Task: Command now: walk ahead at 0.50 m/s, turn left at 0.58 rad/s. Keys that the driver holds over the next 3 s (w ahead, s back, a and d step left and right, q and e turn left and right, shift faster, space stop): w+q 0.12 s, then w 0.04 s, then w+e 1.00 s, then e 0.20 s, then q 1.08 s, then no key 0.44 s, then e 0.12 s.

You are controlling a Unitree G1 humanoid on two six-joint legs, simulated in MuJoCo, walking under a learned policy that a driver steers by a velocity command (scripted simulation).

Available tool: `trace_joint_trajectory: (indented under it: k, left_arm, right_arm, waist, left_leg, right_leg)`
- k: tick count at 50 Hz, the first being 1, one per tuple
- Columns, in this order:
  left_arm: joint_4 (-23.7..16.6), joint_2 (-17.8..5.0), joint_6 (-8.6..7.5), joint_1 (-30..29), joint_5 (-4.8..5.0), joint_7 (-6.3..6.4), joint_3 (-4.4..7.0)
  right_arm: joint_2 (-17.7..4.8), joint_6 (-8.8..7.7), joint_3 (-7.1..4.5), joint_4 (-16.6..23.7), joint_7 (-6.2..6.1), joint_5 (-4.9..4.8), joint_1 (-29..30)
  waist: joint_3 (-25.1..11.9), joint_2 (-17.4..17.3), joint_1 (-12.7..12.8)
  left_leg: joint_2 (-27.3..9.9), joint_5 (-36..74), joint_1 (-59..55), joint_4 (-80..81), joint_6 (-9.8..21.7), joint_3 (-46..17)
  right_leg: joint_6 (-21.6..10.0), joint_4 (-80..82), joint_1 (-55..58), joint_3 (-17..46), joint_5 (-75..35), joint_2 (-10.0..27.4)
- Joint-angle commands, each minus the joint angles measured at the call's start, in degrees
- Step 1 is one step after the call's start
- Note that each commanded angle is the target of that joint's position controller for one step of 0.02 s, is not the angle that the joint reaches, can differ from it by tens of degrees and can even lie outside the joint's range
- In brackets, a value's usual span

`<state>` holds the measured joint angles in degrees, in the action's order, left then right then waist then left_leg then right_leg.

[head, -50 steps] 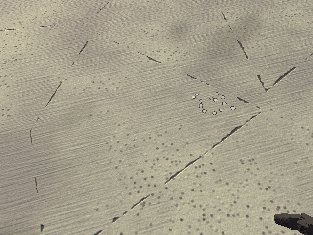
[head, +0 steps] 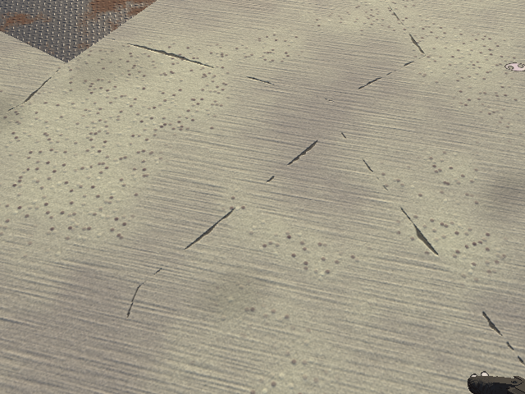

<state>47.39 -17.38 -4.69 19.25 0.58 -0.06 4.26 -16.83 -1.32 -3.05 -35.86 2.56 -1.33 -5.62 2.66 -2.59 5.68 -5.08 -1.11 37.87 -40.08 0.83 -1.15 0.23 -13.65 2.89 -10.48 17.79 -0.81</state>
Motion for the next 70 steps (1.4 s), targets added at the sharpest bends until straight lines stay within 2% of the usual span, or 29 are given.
trace_joint_trajectory:
  k: [1,3,5,6,7,8,10,11,16,21,26,30,32,33,34,35,36,38,42,47,52,55,56,57,58,59,61,64,70]
  left_arm:
    - [-2.9,-10.9,0.07,-2.2,0.91,0.35,2.55]
    - [-2.9,-12.7,0.86,-2.3,1.31,0.80,3.07]
    - [-3.7,-11.0,1.19,-2.2,0.76,1.37,2.18]
    - [-6.9,-2.6,0.22,2.8,-2.11,0.65,-0.57]
    - [-7.6,-5.4,-1.86,0.2,-0.73,-0.19,-0.84]
    - [-8.5,-9.2,-2.80,-5.1,1.79,-0.77,0.27]
    - [-7.8,-7.8,-3.07,-6.7,0.82,-0.28,-0.27]
    - [-7.1,-8.2,-2.37,-5.7,0.22,-0.21,0.06]
    - [-6.2,-4.5,0.74,-5.4,0.07,-0.07,-0.72]
    - [-7.5,-2.9,0.26,-12.3,0.62,-1.03,-1.22]
    - [-10.8,-2.0,0.00,-18.7,0.75,-2.85,-1.67]
    - [-12.7,-3.7,0.26,-16.6,0.30,-4.06,-0.85]
    - [-10.2,-8.3,0.62,-3.5,0.35,-3.38,1.74]
    - [-8.9,-13.3,1.15,5.6,0.42,-2.36,3.33]
    - [-9.9,-16.1,0.95,4.3,1.20,-2.16,3.77]
    - [-10.1,-11.0,0.97,5.7,0.98,-2.09,2.34]
    - [-10.3,-9.0,0.93,4.0,0.36,-1.74,1.78]
    - [-11.3,-6.9,0.72,-2.6,0.19,-1.49,1.17]
    - [-12.3,-7.4,0.75,-5.7,-0.14,-0.58,1.16]
    - [-10.9,-9.4,1.68,-3.0,0.60,0.72,1.89]
    - [-9.4,-9.0,2.50,0.3,1.03,0.98,1.96]
    - [-10.0,-6.1,2.63,-1.0,0.48,0.82,1.18]
    - [-10.9,-2.3,2.40,-0.2,-0.30,0.58,-0.19]
    - [-13.0,0.3,1.81,7.1,1.28,0.51,-1.18]
    - [-11.4,-5.7,1.81,6.5,1.88,0.74,-0.12]
    - [-12.0,-8.9,2.23,0.2,1.38,0.82,0.90]
    - [-13.2,-8.3,2.90,-4.2,0.02,1.10,1.46]
    - [-13.5,-4.8,4.44,-2.5,0.59,0.79,1.19]
    - [-15.6,-1.3,5.04,-8.2,-0.18,-0.29,-0.22]
  right_arm:
    - [-3.4,-0.73,-0.77,6.3,0.91,0.01,5.1]
    - [-5.8,-0.24,-2.11,6.1,0.87,0.39,0.8]
    - [-11.8,0.54,-5.52,1.6,-0.45,0.02,-17.4]
    - [-18.7,0.47,-6.54,1.4,-1.37,-0.55,-17.8]
    - [-15.6,-0.53,-5.30,3.6,-1.14,-0.15,-19.3]
    - [-11.3,-1.28,-4.07,2.4,-0.86,0.51,-17.9]
    - [-7.5,-1.87,-2.68,2.2,-0.99,0.71,-10.7]
    - [-5.6,-2.17,-1.89,2.5,-1.05,1.42,-8.2]
    - [-7.0,-4.16,-2.06,-0.9,-1.37,1.87,-8.4]
    - [-7.3,-4.49,-1.85,-3.6,-2.04,2.03,-9.7]
    - [-8.3,-3.39,-2.33,-7.0,-2.32,1.31,-13.6]
    - [-10.4,-1.51,-3.00,-7.4,-3.45,0.88,-12.6]
    - [-10.8,-0.60,-2.87,-6.7,-4.44,0.91,-11.4]
    - [-8.7,-1.16,-1.83,-5.4,-4.87,2.04,-12.7]
    - [-1.6,-2.88,0.51,-3.5,-3.56,2.79,-17.7]
    - [-7.4,-5.15,-0.56,-3.5,-2.28,1.33,-13.6]
    - [-8.7,-6.29,-0.78,-1.3,-1.64,-0.80,-7.9]
    - [-8.0,-6.69,-0.81,-0.6,-2.23,1.34,-4.9]
    - [-6.1,-4.45,-0.62,-1.0,-2.53,2.26,-8.0]
    - [-3.2,-4.44,0.68,1.1,-2.37,2.07,2.1]
    - [-6.4,-5.49,-0.69,2.0,-1.59,0.82,5.0]
    - [-8.9,-6.24,-2.45,0.0,-2.02,1.22,-4.3]
    - [-11.9,-6.36,-3.33,-0.5,-2.53,2.12,-12.2]
    - [-16.6,-5.45,-4.50,-2.6,-2.27,2.71,-16.6]
    - [-11.5,-5.24,-3.61,-2.0,-1.95,1.43,-15.6]
    - [-8.2,-4.91,-2.64,-1.3,-2.27,1.49,-12.7]
    - [-5.5,-4.30,-1.59,-1.1,-2.45,2.40,-7.3]
    - [-5.0,-4.35,-1.53,-2.6,-2.58,2.22,-5.6]
    - [-8.5,-2.31,-2.53,-5.5,-3.73,1.23,-4.6]
  waist:
    - [1.3,5.9,-2.0]
    - [-2.7,7.9,-5.5]
    - [-12.0,4.2,-14.9]
    - [-16.1,-12.2,-9.2]
    - [-27.2,-9.1,-12.0]
    - [-19.4,-4.2,-13.3]
    - [-9.2,1.7,-8.9]
    - [-7.5,0.5,-6.9]
    - [-3.2,0.5,-5.3]
    - [0.1,0.1,-8.5]
    - [2.5,1.0,-11.1]
    - [-1.4,-1.8,-8.2]
    - [-9.6,-1.7,-0.7]
    - [-16.4,4.9,2.6]
    - [-23.0,19.3,-2.6]
    - [-25.7,11.5,1.3]
    - [-17.7,8.8,1.7]
    - [-8.1,1.0,-2.7]
    - [-4.5,4.3,-6.8]
    - [-3.0,6.5,-2.9]
    - [-3.6,8.4,-2.6]
    - [-7.1,9.2,-8.1]
    - [-14.4,2.6,-11.1]
    - [-20.1,-16.6,-7.8]
    - [-16.4,-11.3,-9.1]
    - [-9.1,-5.9,-10.5]
    - [-3.4,-1.6,-8.3]
    - [-3.5,-5.0,-5.7]
    - [-6.3,-3.1,-6.7]
  left_leg:
    - [1.8,-3.5,-2.0,3.6,2.5,3.0]
    - [5.9,-9.3,-10.5,4.3,5.0,6.4]
    - [7.1,-5.6,-38.7,8.7,9.5,2.5]
    - [-8.8,-10.0,-59.0,11.1,18.8,-27.3]
    - [-15.5,-20.3,-63.8,20.9,24.5,-48.4]
    - [-13.4,-18.5,-59.0,22.6,20.6,-39.4]
    - [-9.5,-6.4,-42.2,22.7,16.1,-24.6]
    - [-7.9,0.8,-36.3,23.9,15.3,-20.2]
    - [-6.7,8.5,-27.4,30.6,14.8,-8.9]
    - [-4.2,4.9,-29.0,33.1,10.4,0.7]
    - [-8.2,7.8,-40.4,31.1,9.5,2.9]
    - [-9.3,35.7,-46.7,19.9,7.1,5.5]
    - [-6.7,45.3,-41.2,1.0,4.2,8.8]
    - [-3.9,26.4,-27.0,-17.0,1.9,9.4]
    - [10.2,-27.5,-1.6,-38.7,-2.5,4.3]
    - [7.4,-29.5,5.0,-42.3,-1.1,-6.9]
    - [4.8,-25.7,7.8,-40.4,-0.1,-6.2]
    - [0.6,-20.2,4.2,-28.7,-0.4,-4.8]
    - [-0.2,-17.6,-2.8,-19.1,-4.0,-2.9]
    - [3.5,2.3,-9.6,2.3,-6.0,-1.1]
    - [5.0,1.2,-13.3,10.9,-4.0,-4.1]
    - [3.3,-2.8,-27.4,14.4,0.3,-3.9]
    - [-6.4,-7.6,-40.6,14.4,3.9,-13.2]
    - [-18.6,-22.1,-55.9,20.5,13.3,-40.3]
    - [-19.1,-35.2,-53.8,23.4,13.1,-45.3]
    - [-16.7,-28.0,-47.2,23.5,10.8,-35.4]
    - [-12.1,1.0,-36.2,22.5,9.4,-19.9]
    - [-9.1,21.1,-30.7,23.1,9.6,-7.7]
    - [-8.8,25.3,-29.9,24.6,10.8,1.8]
  right_leg:
    - [-7.6,0.2,0.6,3.6,-34.2,16.5]
    - [-6.3,-9.6,1.9,1.2,-53.1,16.2]
    - [-2.7,-35.2,-12.3,-1.1,-47.2,12.7]
    - [1.0,-56.7,-38.9,0.2,6.5,3.0]
    - [1.1,-66.6,-46.1,14.3,17.1,-0.9]
    - [0.1,-66.1,-50.6,16.1,11.2,2.6]
    - [-0.4,-56.9,-46.2,14.3,3.2,7.7]
    - [-0.2,-54.3,-41.9,14.6,1.1,9.2]
    - [2.1,-46.2,-40.2,14.0,-8.3,10.0]
    - [1.1,-29.2,-39.4,13.2,-25.7,7.2]
    - [-1.3,-20.9,-44.0,12.2,-23.4,5.4]
    - [-4.8,-19.9,-38.8,6.7,-10.8,0.9]
    - [-8.3,-17.0,-19.3,5.4,-11.9,-3.1]
    - [-12.5,-16.8,-0.6,19.7,-15.3,6.1]
    - [-25.1,-10.3,19.1,52.9,-7.0,19.9]
    - [-23.4,-5.7,21.8,55.9,-1.1,19.6]
    - [-20.5,-5.0,15.9,46.9,-2.8,17.5]
    - [-17.8,-3.4,0.0,36.5,-15.0,13.2]
    - [-18.6,0.3,-14.0,30.1,-24.9,10.0]
    - [-13.8,-0.5,-20.8,24.3,-18.2,4.7]
    - [-11.4,-6.7,-14.3,32.5,-10.3,7.6]
    - [-8.0,-16.9,-15.7,32.7,-11.2,4.9]
    - [-5.8,-32.5,-21.5,27.7,-3.7,1.1]
    - [-2.4,-50.6,-40.8,20.0,16.9,-5.8]
    - [-1.5,-58.4,-47.8,21.1,14.7,-1.0]
    - [-0.8,-60.5,-48.9,20.3,9.8,0.4]
    - [0.8,-57.9,-44.7,18.7,5.0,3.0]
    - [2.3,-52.3,-39.5,15.3,4.8,4.2]
    - [2.4,-33.6,-32.7,12.4,-9.7,4.0]
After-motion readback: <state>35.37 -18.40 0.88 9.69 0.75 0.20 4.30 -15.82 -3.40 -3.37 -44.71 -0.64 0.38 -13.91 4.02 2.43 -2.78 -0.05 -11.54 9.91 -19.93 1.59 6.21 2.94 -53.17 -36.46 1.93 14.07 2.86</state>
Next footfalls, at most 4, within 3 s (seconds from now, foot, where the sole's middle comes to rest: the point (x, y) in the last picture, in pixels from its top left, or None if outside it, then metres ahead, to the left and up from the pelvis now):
0.10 left None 0.23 0.12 -0.77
0.64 right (329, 359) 0.55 -0.08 -0.77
1.12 left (275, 253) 0.84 0.08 -0.77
1.54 right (377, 254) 0.87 -0.21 -0.77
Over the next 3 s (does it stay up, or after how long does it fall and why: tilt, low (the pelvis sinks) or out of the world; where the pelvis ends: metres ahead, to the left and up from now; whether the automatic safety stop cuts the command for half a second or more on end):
stays up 0.85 -0.02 0.00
